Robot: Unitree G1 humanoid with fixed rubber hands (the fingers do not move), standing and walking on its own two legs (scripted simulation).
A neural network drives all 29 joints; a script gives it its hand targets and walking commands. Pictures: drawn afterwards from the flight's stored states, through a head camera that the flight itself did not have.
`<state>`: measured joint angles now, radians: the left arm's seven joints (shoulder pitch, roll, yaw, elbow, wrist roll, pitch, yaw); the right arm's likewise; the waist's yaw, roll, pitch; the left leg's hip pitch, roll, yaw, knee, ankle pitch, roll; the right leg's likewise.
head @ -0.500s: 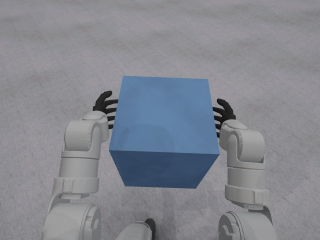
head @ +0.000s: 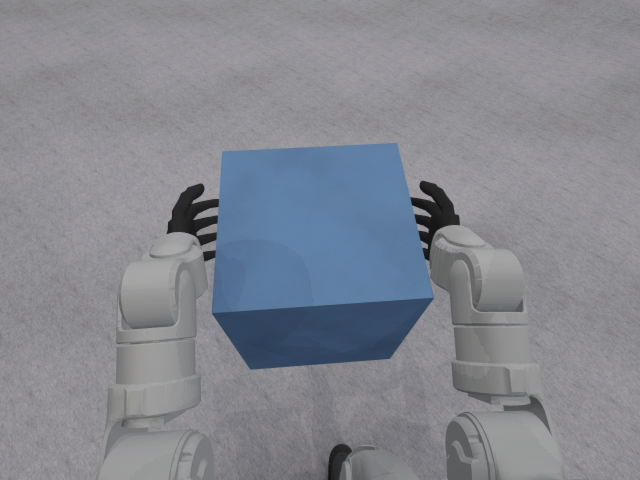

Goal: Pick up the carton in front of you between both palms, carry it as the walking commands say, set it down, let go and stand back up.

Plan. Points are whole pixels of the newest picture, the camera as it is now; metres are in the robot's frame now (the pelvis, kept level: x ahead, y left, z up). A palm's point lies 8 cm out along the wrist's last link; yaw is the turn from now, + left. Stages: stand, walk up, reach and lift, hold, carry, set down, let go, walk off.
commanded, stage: carry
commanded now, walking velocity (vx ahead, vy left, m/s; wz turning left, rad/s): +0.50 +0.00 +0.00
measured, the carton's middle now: (316, 267) +0.37 -0.02 +0.02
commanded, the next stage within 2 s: none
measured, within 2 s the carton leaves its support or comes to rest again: neither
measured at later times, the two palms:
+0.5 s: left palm (163, 132) +0.57 +0.19 +0.09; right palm (365, 126) +0.57 -0.10 +0.09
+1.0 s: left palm (203, 24) +0.86 +0.16 +0.11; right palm (361, 27) +0.86 -0.14 +0.10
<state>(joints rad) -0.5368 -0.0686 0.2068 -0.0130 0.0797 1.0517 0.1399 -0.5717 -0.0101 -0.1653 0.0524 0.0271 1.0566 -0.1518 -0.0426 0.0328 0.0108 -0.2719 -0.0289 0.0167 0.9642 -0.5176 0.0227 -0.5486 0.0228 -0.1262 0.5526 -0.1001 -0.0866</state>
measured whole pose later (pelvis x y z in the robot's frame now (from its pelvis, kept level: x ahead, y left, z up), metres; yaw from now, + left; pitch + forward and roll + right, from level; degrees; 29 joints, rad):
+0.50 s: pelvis +0.31 +0.05 +0.01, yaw -1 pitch +4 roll +1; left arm -0.17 -0.14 0.15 -0.21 0.12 1.17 0.07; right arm -0.18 0.14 -0.11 -0.17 -0.12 1.17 -0.10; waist -0.01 -0.03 -0.16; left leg -0.42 0.02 0.22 0.51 -0.16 0.08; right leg -0.24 -0.05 -0.04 0.92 -0.47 0.00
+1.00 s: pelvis +0.60 +0.01 +0.01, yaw +1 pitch +3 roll -1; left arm -0.18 -0.14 0.09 -0.27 0.12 1.20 0.08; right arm -0.16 0.10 -0.11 -0.31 -0.10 1.24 -0.09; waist 0.01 0.04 -0.14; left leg -0.24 0.08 0.07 1.01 -0.46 -0.01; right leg -0.43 -0.06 -0.25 0.54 -0.16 -0.08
